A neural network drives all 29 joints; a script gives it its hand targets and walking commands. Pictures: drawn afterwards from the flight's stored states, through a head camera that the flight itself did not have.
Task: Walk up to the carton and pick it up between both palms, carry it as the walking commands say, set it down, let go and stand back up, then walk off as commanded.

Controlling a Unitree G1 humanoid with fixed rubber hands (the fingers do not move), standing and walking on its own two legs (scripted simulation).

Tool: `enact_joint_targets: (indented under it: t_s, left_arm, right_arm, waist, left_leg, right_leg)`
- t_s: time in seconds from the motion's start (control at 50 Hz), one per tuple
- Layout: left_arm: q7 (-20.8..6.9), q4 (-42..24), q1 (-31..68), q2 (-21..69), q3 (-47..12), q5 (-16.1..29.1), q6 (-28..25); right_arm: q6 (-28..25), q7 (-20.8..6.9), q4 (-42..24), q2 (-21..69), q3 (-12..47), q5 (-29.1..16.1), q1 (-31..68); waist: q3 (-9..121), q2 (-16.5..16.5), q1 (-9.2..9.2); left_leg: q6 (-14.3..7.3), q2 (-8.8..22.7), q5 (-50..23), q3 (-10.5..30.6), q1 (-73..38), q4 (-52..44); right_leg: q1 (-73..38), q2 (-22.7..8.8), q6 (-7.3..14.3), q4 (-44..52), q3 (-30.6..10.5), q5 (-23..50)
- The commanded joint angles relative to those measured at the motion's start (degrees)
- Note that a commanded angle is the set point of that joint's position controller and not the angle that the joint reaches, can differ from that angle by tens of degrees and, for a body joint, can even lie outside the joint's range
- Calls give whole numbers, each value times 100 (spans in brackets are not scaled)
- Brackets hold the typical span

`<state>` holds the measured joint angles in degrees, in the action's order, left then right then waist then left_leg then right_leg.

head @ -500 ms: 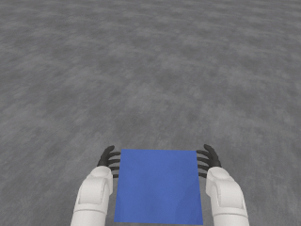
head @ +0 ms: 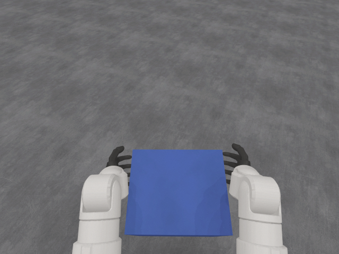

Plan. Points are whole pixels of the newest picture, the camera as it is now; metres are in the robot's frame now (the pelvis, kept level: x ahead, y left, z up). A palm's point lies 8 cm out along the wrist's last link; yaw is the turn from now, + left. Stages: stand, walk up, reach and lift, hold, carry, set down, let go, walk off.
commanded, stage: carry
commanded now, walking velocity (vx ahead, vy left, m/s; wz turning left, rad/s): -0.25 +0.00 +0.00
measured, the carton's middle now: (176, 197) +0.29 +0.00 -0.03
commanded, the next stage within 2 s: none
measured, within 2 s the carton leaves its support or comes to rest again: neither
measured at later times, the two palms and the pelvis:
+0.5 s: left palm out of the picture +0.14 +0.11 +0.06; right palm out of the picture +0.11 -0.17 +0.08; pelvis -0.19 +0.00 +0.00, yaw -1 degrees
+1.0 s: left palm out of the picture -0.13 +0.14 +0.09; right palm out of the picture -0.15 -0.14 +0.08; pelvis -0.43 +0.02 +0.01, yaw +0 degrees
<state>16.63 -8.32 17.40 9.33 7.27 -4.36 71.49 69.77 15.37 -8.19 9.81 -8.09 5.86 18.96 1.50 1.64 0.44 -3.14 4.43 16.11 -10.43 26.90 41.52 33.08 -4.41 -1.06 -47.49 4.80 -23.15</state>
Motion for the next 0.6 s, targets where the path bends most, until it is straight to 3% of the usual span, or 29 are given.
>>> enact_joint_targets:
  t_s: [0.0, 0.02, 0.04, 0.06, 0.08, 0.1, 0.12, 0.14, 0.16, 0.18, 0.24, 0.26, 0.3, 0.32, 0.34, 0.36, 0.4, 0.42, 0.44, 0.46, 0.48, 0.5, 0.52, 0.54, 0.58]
  left_arm:
    - [-2567, -1030, 4277, 6284, -3898, 2798, -161]
    - [-2572, -1062, 4179, 6238, -3848, 2817, -148]
    - [-2526, -1028, 4073, 6167, -3760, 2807, -121]
    - [-2551, -905, 3776, 6184, -3744, 2777, -138]
    - [-2568, -955, 3932, 6108, -3693, 2740, -125]
    - [-2591, -765, 3652, 5862, -3620, 2644, -149]
    - [-2629, -435, 3408, 5991, -3516, 2520, -137]
    - [-2654, -553, 3353, 6026, -3480, 2555, -190]
    - [-2644, -896, 3685, 6031, -3487, 2604, -223]
    - [-2618, -1108, 3738, 6080, -3486, 2609, -258]
    - [-2496, -1485, 3830, 6066, -3516, 2495, -361]
    - [-2453, -1311, 3333, 5829, -3337, 2298, -324]
    - [-2395, -1329, 3361, 5883, -3315, 2224, -326]
    - [-2375, -1538, 3417, 5751, -3327, 2185, -356]
    - [-2350, -1084, 2767, 5686, -3261, 2007, -282]
    - [-2332, -991, 2562, 5648, -3277, 1878, -264]
    - [-2285, -1061, 2782, 5775, -3480, 1899, -272]
    - [-2276, -1246, 2736, 5640, -3537, 1901, -303]
    - [-2272, -832, 2695, 5830, -3569, 1834, -248]
    - [-2285, -1137, 2959, 5861, -3709, 1933, -297]
    - [-2357, -1328, 3402, 5754, -3919, 2068, -299]
    - [-2391, -1782, 4004, 6002, -4159, 2295, -346]
    - [-2393, -1775, 4061, 6120, -4168, 2366, -392]
    - [-2385, -1821, 4253, 6439, -4226, 2516, -436]
    - [-2385, -1781, 3917, 6411, -4051, 2662, -398]
  right_arm:
    - [78, -2471, -665, 6010, 3730, -2567, 3601]
    - [103, -2449, -680, 6014, 3797, -2568, 3503]
    - [146, -2427, -429, 6063, 3663, -2523, 3241]
    - [94, -2395, -616, 5877, 3763, -2480, 3134]
    - [126, -2386, -503, 5948, 3764, -2439, 3078]
    - [63, -2358, -741, 5833, 3869, -2441, 3190]
    - [66, -2349, -802, 5883, 3840, -2380, 3269]
    - [34, -2338, -1038, 5852, 3922, -2466, 3364]
    - [8, -2362, -858, 6045, 3948, -2535, 3323]
    - [-19, -2341, -911, 6037, 3990, -2545, 3232]
    - [-91, -2318, -1229, 6181, 4135, -2787, 3482]
    - [-71, -2310, -1320, 6081, 4144, -2841, 3441]
    - [-25, -2310, -1215, 6057, 4121, -2851, 3328]
    - [13, -2352, -963, 6103, 4042, -2817, 3058]
    - [101, -2368, -760, 5880, 4012, -2732, 2665]
    - [121, -2429, -679, 5826, 4057, -2659, 2496]
    - [141, -2505, -544, 5916, 4011, -2642, 2453]
    - [147, -2540, -363, 5952, 4029, -2610, 2236]
    - [138, -2575, -541, 5942, 4054, -2707, 2784]
    - [129, -2624, -493, 5925, 4075, -2671, 2689]
    - [21, -2621, -126, 6109, 4003, -2674, 2693]
    - [-32, -2680, -35, 6250, 3827, -2627, 2705]
    - [-35, -2697, -436, 6270, 3908, -2711, 2946]
    - [-62, -2675, -983, 6219, 3986, -2785, 3392]
    - [-43, -2545, -1521, 6038, 3903, -2818, 3781]
  waist:
    - [2085, 759, -103]
    - [2132, 742, -76]
    - [2410, 679, -56]
    - [2702, 334, -55]
    - [2857, -216, -55]
    - [2908, -1757, -44]
    - [2941, -2119, 8]
    - [3103, -1873, -7]
    - [2998, -1215, -4]
    - [2985, -987, -34]
    - [3168, -1031, -34]
    - [3226, -1390, 11]
    - [3337, -1228, 46]
    - [3247, -1324, 35]
    - [3373, -1385, 50]
    - [3220, -1477, 31]
    - [3246, -1282, -6]
    - [3387, -1374, -65]
    - [3303, -979, -115]
    - [3204, -162, -136]
    - [2673, 1677, -199]
    - [2361, 2184, -176]
    - [1790, 1417, -170]
    - [1714, 887, -180]
    - [1981, 177, -151]
  left_leg:
    - [-468, 1350, -1708, 1149, -1027, -1418]
    - [-475, 1341, -1888, 1044, -1001, -1196]
    - [-418, 1244, -2642, 1054, -1491, -900]
    - [-216, 1100, -2677, 925, -1456, -670]
    - [33, 754, -1588, 738, -1033, -183]
    - [271, 231, 485, 523, 138, 731]
    - [239, -182, 1917, 750, 606, 1788]
    - [239, -152, 1753, 1112, 552, 2274]
    - [289, -151, 1473, 1181, 641, 2541]
    - [336, -159, 1234, 1167, 679, 2529]
    - [595, -270, 1248, 854, 636, 1778]
    - [620, -321, 1417, 814, 530, 1537]
    - [647, -418, 1580, 805, 464, 1120]
    - [677, -412, 1614, 744, 308, 972]
    - [617, -435, 1545, 696, 83, 526]
    - [530, -459, 1458, 646, -220, 294]
    - [411, -465, 898, 580, -475, -661]
    - [370, -518, 616, 422, -1119, -1095]
    - [244, -291, 81, 605, -1568, -1633]
    - [38, 269, 91, 1359, -1977, -1922]
    - [-515, 1418, -676, 2855, -1601, -1815]
    - [-870, 1883, -847, 3113, -687, -2028]
    - [-853, 1890, -1111, 2820, -407, -2217]
    - [-874, 1768, -2287, 2329, -743, -2006]
    - [-495, 1323, -4337, 1701, -1993, -1169]
  right_leg:
    - [-539, 118, -25, -395, 56, 85]
    - [-888, 130, -13, 171, 79, 394]
    - [-1077, 180, -86, 976, 72, 845]
    - [-1638, 145, -5, 1721, -10, 1429]
    - [-2244, -550, 141, 2215, -869, 2288]
    - [-3043, -1693, 545, 2175, -2143, 4611]
    - [-3159, -2144, 1086, 2240, -2467, 5575]
    - [-3181, -1906, 1063, 2181, -2228, 5393]
    - [-3228, -1690, 950, 1983, -1850, 5439]
    - [-3336, -1446, 784, 1865, -1505, 5522]
    - [-3962, -1260, 601, 1666, -1048, 6221]
    - [-4042, -1273, 613, 1783, -1174, 6114]
    - [-4355, -1417, 748, 1967, -1529, 5756]
    - [-4354, -1445, 845, 1973, -1402, 5739]
    - [-4272, -1411, 834, 2087, -1433, 5387]
    - [-3956, -1424, 734, 2323, -1483, 5023]
    - [-3978, -1390, 713, 2123, -1297, 4916]
    - [-3569, -1291, 479, 2471, -1291, 3884]
    - [-2939, -1132, 329, 2454, -1148, 2917]
    - [-2097, -751, 182, 2059, -767, 1699]
    - [-846, 37, -140, 1327, 5, 619]
    - [-665, 86, -39, -263, -197, 146]
    - [-178, 195, 25, -1159, -326, -15]
    - [219, 364, -23, -2011, -518, -275]
    - [402, 249, -29, -1492, -461, -27]
